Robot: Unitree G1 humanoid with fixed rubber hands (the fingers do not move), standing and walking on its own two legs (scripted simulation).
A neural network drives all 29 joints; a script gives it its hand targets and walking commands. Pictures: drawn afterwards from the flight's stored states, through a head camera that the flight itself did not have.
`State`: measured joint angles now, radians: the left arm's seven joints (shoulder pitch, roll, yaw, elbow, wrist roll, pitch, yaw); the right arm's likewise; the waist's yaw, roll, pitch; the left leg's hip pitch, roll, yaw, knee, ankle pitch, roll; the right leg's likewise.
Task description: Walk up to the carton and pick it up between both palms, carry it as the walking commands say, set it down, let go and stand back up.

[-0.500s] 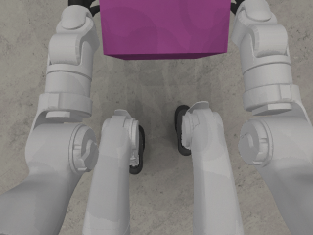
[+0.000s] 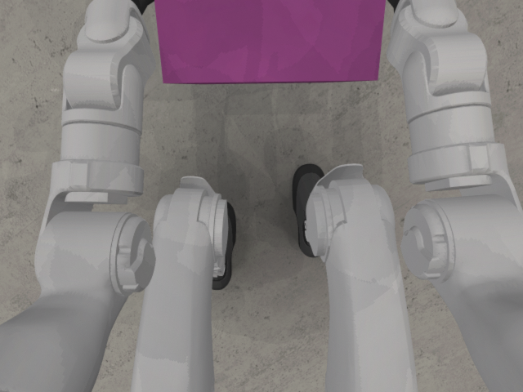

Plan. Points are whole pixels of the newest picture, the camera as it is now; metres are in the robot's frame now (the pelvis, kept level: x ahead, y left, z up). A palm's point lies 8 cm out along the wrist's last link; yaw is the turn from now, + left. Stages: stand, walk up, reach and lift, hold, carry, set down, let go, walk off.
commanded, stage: set down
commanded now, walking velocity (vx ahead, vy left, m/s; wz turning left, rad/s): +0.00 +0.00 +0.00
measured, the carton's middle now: out of the picture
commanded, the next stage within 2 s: none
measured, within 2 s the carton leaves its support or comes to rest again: rests again in 0.86 s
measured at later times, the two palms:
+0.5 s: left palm out of the picture +0.57 +0.12 -0.22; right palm out of the picture +0.57 -0.18 -0.22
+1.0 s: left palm (152, 7) +0.57 +0.12 -0.25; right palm out of the picture +0.56 -0.18 -0.25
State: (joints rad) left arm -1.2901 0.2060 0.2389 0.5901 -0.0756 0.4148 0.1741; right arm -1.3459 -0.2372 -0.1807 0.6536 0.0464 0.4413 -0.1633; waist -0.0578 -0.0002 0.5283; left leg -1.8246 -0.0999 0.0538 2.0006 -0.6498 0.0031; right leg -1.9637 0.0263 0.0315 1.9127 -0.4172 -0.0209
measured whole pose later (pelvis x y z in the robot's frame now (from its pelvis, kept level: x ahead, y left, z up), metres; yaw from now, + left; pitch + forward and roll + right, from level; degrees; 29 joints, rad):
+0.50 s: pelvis +0.01 +0.00 -0.06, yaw +1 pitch +31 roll +2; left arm -1.46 0.26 0.19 0.80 -0.12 0.36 0.20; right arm -1.57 -0.33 -0.14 0.94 0.08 0.38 -0.13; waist -0.05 0.04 0.53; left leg -2.04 -0.11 0.05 2.19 -0.69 0.01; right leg -2.18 0.01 0.01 2.08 -0.44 -0.02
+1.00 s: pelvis +0.01 +0.01 -0.09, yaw +1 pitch +29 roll +0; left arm -1.49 0.25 0.11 0.93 -0.17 0.28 0.22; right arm -1.54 -0.37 -0.10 1.04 0.14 0.30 -0.11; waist -0.05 0.03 0.53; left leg -2.11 -0.15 0.04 2.30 -0.69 0.01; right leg -2.22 -0.01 0.00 2.17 -0.46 0.00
